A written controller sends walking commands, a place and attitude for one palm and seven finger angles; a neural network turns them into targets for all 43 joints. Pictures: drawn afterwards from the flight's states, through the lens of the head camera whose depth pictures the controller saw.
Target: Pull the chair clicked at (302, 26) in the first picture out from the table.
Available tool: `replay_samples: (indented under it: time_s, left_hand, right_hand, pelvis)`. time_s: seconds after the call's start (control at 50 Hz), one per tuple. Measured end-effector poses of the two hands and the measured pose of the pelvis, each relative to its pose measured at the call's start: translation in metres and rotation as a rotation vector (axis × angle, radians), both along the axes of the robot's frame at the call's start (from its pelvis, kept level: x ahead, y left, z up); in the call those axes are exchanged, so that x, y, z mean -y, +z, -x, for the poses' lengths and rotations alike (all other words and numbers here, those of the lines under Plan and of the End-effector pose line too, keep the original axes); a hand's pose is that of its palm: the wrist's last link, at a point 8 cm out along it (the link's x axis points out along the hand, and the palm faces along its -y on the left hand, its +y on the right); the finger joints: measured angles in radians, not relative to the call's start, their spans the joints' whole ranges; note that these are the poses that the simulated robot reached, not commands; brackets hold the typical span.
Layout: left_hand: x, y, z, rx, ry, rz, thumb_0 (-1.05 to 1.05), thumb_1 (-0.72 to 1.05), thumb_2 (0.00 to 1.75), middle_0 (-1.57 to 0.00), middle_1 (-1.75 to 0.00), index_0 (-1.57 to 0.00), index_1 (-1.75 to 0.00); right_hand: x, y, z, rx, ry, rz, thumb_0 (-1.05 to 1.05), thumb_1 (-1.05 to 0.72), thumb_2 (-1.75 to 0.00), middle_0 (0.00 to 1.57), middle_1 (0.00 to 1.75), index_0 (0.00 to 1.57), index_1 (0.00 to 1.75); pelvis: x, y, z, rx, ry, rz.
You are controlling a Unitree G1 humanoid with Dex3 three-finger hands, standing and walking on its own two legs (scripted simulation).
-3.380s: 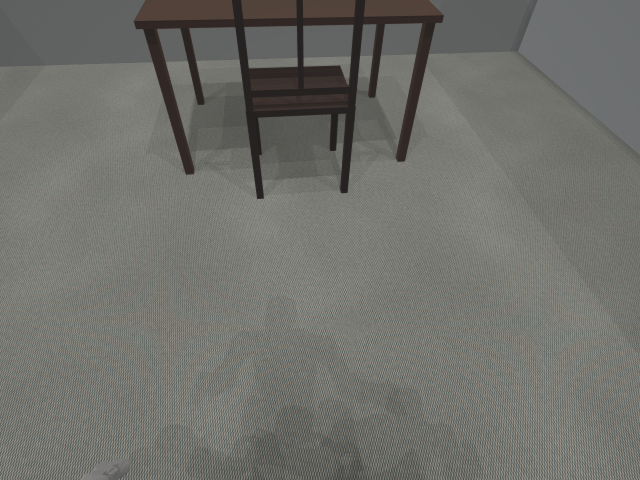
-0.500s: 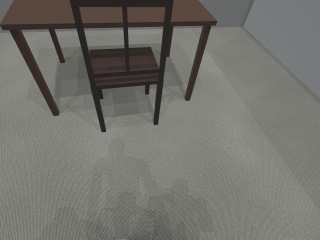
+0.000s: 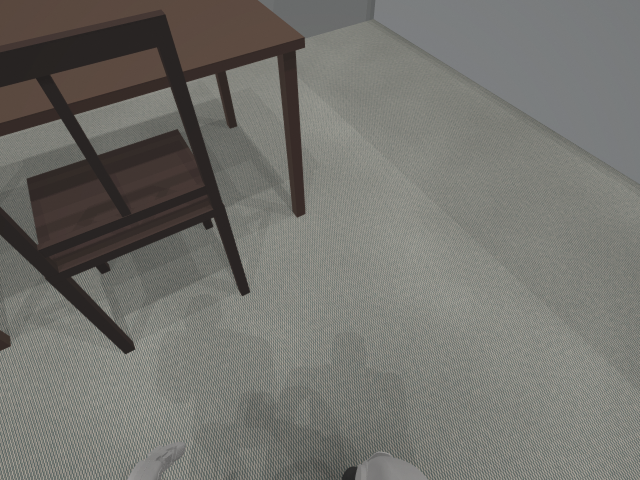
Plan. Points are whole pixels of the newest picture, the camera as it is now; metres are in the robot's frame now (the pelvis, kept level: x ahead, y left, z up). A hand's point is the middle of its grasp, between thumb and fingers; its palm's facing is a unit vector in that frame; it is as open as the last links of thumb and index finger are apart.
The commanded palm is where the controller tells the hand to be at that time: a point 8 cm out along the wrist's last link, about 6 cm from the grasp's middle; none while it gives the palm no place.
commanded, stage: turn to face it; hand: left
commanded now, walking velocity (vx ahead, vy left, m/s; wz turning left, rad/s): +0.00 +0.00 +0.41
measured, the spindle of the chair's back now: (91, 155) +0.67 +0.49 -0.03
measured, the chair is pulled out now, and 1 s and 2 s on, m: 0.00 0.00 0.00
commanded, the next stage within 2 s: take the last steps up to it in 0.72 s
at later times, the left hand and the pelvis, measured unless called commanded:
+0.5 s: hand out of the picture +0.12 +0.21 -0.16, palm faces +0.21 -0.96 -0.18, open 7.3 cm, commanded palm none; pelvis +0.12 +0.02 +0.02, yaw +8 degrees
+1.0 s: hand out of the picture +0.14 +0.18 -0.12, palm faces +0.30 -0.92 -0.25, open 7.4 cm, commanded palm none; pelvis +0.14 -0.01 +0.03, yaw +15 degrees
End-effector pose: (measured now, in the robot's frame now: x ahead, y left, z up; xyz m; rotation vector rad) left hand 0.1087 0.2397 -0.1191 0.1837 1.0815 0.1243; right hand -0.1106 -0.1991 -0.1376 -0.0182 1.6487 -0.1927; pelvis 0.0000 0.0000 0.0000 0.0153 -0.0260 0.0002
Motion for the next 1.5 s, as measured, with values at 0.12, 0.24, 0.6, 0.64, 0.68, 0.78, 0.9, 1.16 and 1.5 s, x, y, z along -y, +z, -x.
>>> replay_samples:
  time_s: [0.12, 0.24, 0.6, 0.64, 0.68, 0.78, 0.9, 1.16, 1.5]
  left_hand:
    - [0.014, 0.012, -0.021, -0.063, -0.019, -0.018, 0.01, 0.91, 0.90, -0.20, -0.30, -0.20, -0.30]
    - [0.016, 0.021, -0.032, -0.084, 0.023, -0.017, 0.00, 0.93, 0.90, -0.20, -0.30, -0.20, -0.30]
    - [-0.022, -0.003, 0.023, -0.306, 0.279, 0.054, 0.01, 0.91, 0.90, -0.20, -0.30, -0.20, -0.30]
    - [-0.025, 0.001, 0.024, -0.316, 0.288, 0.048, 0.01, 0.91, 0.90, -0.20, -0.30, -0.20, -0.30]
    - [-0.027, 0.005, 0.022, -0.311, 0.296, 0.040, 0.01, 0.91, 0.90, -0.20, -0.30, -0.20, -0.30]
    - [-0.024, 0.012, 0.006, -0.268, 0.304, 0.009, 0.01, 0.91, 0.90, -0.20, -0.30, -0.20, -0.30]
    - [-0.003, 0.019, -0.016, -0.165, 0.308, -0.039, 0.01, 0.91, 0.90, -0.20, -0.30, -0.20, -0.30]
    - [0.046, 0.024, 0.030, -0.273, 0.414, 0.072, 0.01, 0.90, 0.90, -0.20, -0.30, -0.20, -0.30]
    - [-0.031, 0.001, -0.023, -0.398, 0.401, 0.132, 0.01, 0.91, 0.90, -0.20, -0.30, -0.20, -0.30]
  right_hand:
    - [0.029, 0.006, -0.119, 0.231, 0.014, 0.056, 0.01, -0.91, -0.90, 0.20, 0.30, 0.20, 0.30]
    - [0.036, 0.021, -0.207, 0.380, 0.069, 0.077, 0.01, -0.92, -0.90, 0.20, 0.30, 0.20, 0.30]
    - [-0.010, 0.031, -0.315, 0.358, 0.318, 0.090, 0.01, -0.93, -0.90, 0.20, 0.30, 0.20, 0.30]
    - [-0.010, 0.033, -0.321, 0.357, 0.329, 0.088, 0.01, -0.93, -0.90, 0.20, 0.30, 0.21, 0.30]
    - [-0.009, 0.034, -0.326, 0.356, 0.338, 0.084, 0.01, -0.93, -0.90, 0.20, 0.30, 0.21, 0.30]
    - [0.001, 0.031, -0.336, 0.361, 0.347, 0.064, 0.01, -0.92, -0.90, 0.20, 0.30, 0.21, 0.30]
    - [0.026, 0.013, -0.346, 0.366, 0.345, 0.021, 0.01, -0.91, -0.90, 0.20, 0.30, 0.21, 0.30]
    - [0.027, 0.031, -0.385, 0.341, 0.428, 0.008, 0.01, -0.91, -0.90, 0.20, 0.30, 0.20, 0.30]
    - [-0.059, 0.039, -0.448, 0.404, 0.405, 0.063, 0.00, -0.94, -0.90, 0.20, 0.30, 0.21, 0.30]
  pelvis:
    - [0.009, 0.017, -0.034, 0.008, -0.033, 0.013]
    - [0.009, 0.029, -0.066, -0.008, 0.002, 0.021]
    - [-0.032, 0.027, -0.121, -0.014, 0.150, 0.028]
    - [-0.032, 0.030, -0.122, -0.018, 0.160, 0.030]
    - [-0.031, 0.032, -0.123, -0.020, 0.169, 0.030]
    - [-0.018, 0.033, -0.126, -0.019, 0.193, 0.022]
    - [0.008, 0.024, -0.132, -0.007, 0.226, 0.003]
    - [0.005, 0.040, -0.169, -0.019, 0.296, 0.004]
    - [-0.072, 0.032, -0.242, -0.006, 0.266, 0.002]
